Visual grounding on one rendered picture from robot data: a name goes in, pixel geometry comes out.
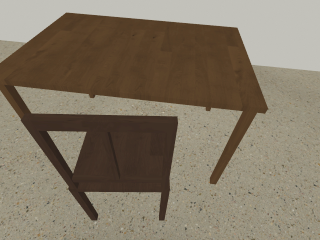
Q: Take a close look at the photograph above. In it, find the chair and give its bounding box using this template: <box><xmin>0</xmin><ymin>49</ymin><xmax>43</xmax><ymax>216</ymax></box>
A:
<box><xmin>21</xmin><ymin>113</ymin><xmax>178</xmax><ymax>221</ymax></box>

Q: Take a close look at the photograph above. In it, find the table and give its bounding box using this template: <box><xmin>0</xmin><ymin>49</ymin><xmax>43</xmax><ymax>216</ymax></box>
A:
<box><xmin>0</xmin><ymin>12</ymin><xmax>268</xmax><ymax>185</ymax></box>

